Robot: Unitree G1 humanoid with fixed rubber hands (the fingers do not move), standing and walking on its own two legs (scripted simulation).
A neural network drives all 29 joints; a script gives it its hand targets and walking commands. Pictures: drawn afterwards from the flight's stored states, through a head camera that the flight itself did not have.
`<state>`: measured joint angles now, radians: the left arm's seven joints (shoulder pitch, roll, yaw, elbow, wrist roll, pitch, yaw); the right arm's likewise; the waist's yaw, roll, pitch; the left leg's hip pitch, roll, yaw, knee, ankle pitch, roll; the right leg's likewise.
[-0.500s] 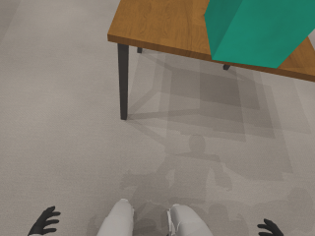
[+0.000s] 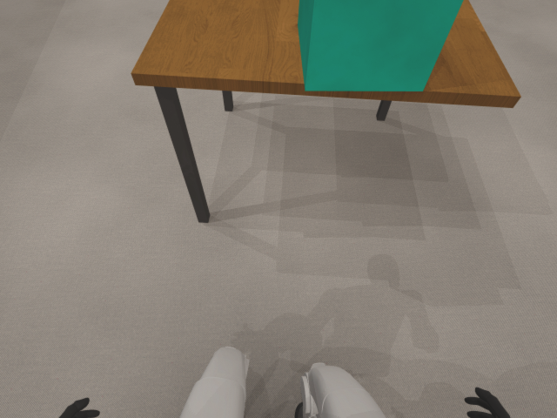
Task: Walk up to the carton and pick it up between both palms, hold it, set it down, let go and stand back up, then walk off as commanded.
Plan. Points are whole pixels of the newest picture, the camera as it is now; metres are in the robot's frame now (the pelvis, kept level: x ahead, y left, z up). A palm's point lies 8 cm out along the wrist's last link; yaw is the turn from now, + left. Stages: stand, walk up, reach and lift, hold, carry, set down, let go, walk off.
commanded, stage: walk up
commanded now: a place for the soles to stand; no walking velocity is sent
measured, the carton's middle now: (366, 0) +0.90 -0.15 +0.12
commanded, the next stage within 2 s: none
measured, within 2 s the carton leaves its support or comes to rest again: neither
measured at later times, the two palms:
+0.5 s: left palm out of the picture +0.09 +0.35 -0.09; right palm out of the picture +0.08 -0.29 -0.07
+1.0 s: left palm out of the picture +0.09 +0.35 -0.07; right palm out of the picture +0.11 -0.29 -0.07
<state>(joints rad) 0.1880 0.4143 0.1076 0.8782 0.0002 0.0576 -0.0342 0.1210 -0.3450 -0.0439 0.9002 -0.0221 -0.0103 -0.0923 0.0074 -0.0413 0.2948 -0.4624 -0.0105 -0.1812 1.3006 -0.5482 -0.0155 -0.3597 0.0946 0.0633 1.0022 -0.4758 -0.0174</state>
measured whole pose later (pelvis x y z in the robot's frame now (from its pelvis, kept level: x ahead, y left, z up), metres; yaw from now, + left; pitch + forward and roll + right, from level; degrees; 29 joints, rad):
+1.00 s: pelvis +0.01 +0.02 +0.03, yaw +0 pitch -3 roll +0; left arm 0.13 0.41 0.08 0.98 0.00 -0.01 -0.03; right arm 0.11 -0.38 -0.04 0.96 -0.02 -0.02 0.00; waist 0.01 -0.02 0.14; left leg -0.39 -0.02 -0.12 0.75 -0.35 -0.02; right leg -0.35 0.08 0.09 0.78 -0.40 -0.02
